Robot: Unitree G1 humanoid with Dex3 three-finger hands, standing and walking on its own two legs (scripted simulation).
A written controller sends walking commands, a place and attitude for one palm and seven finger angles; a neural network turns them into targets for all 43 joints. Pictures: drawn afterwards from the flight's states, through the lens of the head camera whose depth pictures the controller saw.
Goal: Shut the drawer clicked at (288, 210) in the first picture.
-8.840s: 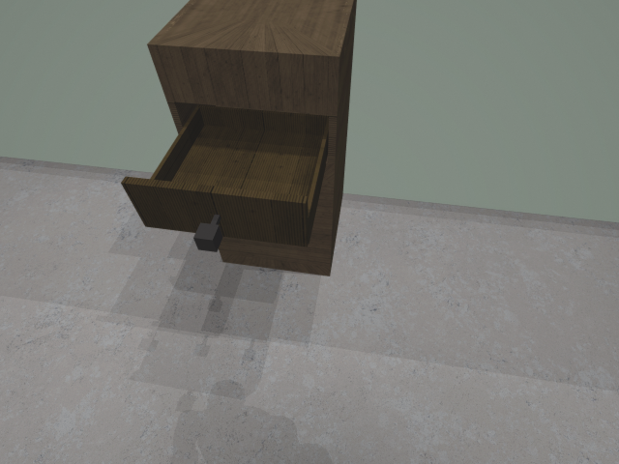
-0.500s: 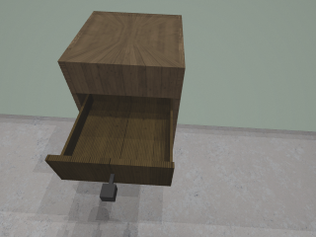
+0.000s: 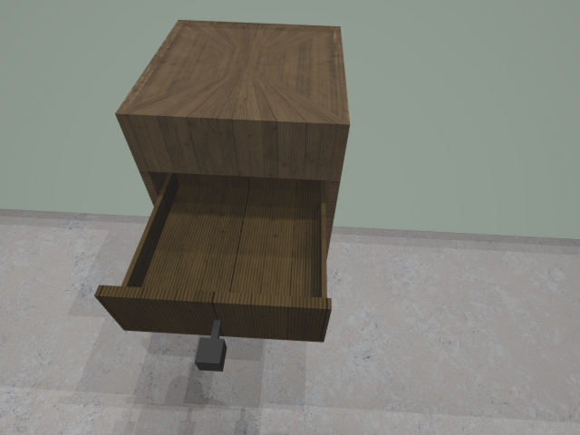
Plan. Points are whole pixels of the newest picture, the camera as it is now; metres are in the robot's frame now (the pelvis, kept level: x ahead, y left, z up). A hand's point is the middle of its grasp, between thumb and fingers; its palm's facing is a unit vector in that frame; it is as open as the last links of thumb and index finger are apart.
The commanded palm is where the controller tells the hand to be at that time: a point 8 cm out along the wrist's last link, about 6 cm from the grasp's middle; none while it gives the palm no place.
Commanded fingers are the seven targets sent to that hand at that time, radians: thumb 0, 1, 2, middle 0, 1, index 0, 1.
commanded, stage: look again from close up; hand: left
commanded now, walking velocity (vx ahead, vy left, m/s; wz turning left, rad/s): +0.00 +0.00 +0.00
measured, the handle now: (213, 342) +0.28 +0.15 -0.12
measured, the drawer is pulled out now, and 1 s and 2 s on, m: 0.30 0.30 0.30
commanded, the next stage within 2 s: raise the hand and make a fist in 0.50 s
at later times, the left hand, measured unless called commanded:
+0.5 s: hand out of the picture -0.01 +0.15 -0.18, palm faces +0.01 -0.98 -0.19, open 7.4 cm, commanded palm none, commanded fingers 0.00 0.90 0.90 -0.20 -0.30 -0.20 -0.30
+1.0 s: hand out of the picture +0.12 +0.09 -0.05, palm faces -0.03 -1.00 +0.04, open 6.0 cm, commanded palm +0.08 +0.18 -0.06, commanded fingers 0.00 0.90 0.90 -0.62 -0.75 -0.62 -0.75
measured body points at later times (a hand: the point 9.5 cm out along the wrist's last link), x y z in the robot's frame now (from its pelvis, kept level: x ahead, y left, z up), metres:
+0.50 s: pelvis +0.00 -0.01 +0.00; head +0.01 -0.01 +0.45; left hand -0.01 +0.20 -0.16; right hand -0.02 -0.23 -0.16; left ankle -0.03 +0.06 -0.74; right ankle -0.03 -0.13 -0.74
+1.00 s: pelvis -0.05 -0.05 -0.06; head -0.02 -0.04 +0.39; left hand +0.12 +0.15 -0.05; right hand +0.18 -0.31 -0.08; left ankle -0.03 +0.06 -0.74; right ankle -0.03 -0.13 -0.74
